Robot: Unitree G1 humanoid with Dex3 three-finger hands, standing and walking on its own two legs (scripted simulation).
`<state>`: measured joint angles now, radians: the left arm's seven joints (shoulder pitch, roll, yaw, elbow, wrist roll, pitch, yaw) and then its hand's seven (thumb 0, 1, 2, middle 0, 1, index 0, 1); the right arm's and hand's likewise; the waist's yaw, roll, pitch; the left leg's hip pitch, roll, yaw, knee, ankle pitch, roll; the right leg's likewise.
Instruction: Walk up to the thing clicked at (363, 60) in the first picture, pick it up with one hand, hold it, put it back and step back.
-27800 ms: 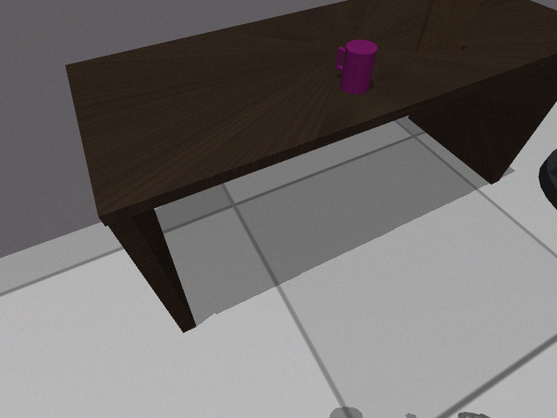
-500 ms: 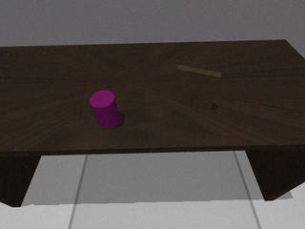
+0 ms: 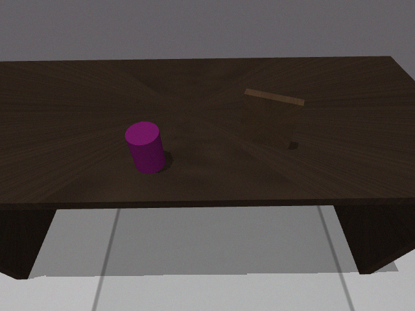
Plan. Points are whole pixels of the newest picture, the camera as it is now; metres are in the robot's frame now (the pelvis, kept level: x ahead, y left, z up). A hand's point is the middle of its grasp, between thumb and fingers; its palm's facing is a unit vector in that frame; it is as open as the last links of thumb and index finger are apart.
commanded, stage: home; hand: left
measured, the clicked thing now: (145, 143) +0.49 +0.17 +0.01
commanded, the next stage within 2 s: stand in 0.04 s
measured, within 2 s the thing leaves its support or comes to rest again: neither
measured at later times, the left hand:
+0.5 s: hand out of the picture +0.07 +0.25 -0.16, palm faces -0.03 -0.94 -0.34, open 11.4 cm
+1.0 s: hand out of the picture +0.07 +0.25 -0.16, palm faces -0.03 -0.94 -0.34, open 7.4 cm
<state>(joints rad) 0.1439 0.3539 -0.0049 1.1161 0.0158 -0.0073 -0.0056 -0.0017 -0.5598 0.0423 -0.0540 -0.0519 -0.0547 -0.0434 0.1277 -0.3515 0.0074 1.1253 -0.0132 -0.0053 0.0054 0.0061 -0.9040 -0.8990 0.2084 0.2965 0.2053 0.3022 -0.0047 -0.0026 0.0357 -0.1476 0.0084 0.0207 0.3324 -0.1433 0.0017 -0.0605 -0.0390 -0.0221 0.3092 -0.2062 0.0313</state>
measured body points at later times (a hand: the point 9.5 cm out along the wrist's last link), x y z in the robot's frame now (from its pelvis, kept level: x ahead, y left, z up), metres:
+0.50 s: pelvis +0.00 +0.00 +0.00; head +0.01 +0.00 +0.45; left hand +0.07 +0.30 -0.13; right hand +0.07 -0.30 -0.13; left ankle +0.03 +0.12 -0.75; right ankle -0.02 -0.14 -0.75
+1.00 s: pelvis +0.01 +0.00 +0.00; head +0.02 +0.00 +0.45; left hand +0.07 +0.30 -0.13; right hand +0.08 -0.30 -0.13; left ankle +0.03 +0.12 -0.75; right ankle -0.02 -0.14 -0.75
